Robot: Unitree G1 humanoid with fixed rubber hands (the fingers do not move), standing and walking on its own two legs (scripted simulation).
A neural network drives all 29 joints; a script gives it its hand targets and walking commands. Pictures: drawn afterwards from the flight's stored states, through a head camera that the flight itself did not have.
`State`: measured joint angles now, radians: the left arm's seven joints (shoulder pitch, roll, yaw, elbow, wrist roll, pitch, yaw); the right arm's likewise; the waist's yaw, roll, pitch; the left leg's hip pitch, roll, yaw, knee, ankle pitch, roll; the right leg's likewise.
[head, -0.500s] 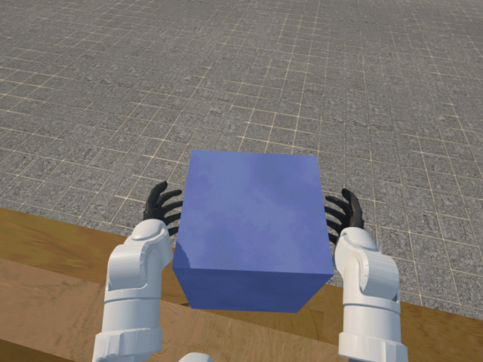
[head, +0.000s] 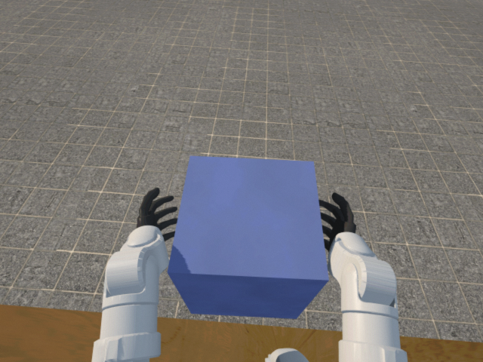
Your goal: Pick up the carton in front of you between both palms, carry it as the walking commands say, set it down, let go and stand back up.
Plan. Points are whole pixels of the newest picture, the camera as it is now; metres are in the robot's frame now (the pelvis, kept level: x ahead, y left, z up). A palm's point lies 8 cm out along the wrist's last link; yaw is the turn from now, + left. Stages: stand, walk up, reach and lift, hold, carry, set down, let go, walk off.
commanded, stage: carry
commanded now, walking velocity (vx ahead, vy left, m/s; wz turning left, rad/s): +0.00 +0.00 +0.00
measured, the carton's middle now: (247, 243) +0.33 -0.02 -0.01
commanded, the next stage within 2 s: none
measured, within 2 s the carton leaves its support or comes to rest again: neither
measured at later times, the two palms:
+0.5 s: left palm (176, 152) +0.62 +0.13 -0.05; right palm (293, 145) +0.65 -0.17 -0.05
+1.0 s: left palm (184, 113) +0.91 +0.15 -0.14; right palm (273, 114) +0.90 -0.16 -0.14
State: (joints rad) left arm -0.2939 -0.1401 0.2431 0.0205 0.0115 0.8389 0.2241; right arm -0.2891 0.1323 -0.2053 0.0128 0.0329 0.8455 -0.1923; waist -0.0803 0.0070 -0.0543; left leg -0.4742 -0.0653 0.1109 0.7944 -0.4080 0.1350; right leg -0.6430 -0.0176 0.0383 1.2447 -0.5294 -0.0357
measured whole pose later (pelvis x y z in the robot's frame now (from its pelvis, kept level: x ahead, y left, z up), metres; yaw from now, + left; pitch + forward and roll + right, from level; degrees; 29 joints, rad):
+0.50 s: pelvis +0.33 -0.04 -0.10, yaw +1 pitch +5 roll +1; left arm -0.30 -0.14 0.21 0.03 -0.03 0.85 0.19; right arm -0.30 0.15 -0.28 0.03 -0.03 0.83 -0.21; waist 0.09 -0.01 -0.04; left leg -0.67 0.02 -0.03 1.16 -0.46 0.03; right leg -0.43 0.07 -0.09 0.78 -0.44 -0.12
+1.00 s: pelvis +0.59 +0.00 -0.18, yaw +0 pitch +6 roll -1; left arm -0.30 -0.15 0.23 -0.05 -0.01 0.84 0.21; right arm -0.28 0.15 -0.22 -0.05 0.02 0.82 -0.17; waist -0.05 -0.01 0.03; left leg -0.45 -0.06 0.09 0.55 -0.21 0.11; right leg -0.44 0.00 0.03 0.76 -0.42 0.01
